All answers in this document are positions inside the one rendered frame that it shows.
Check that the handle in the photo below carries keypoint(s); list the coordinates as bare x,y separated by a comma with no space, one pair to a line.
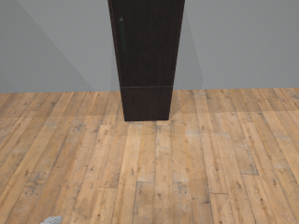
123,46

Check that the cupboard door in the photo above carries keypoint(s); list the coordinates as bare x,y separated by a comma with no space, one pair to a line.
150,33

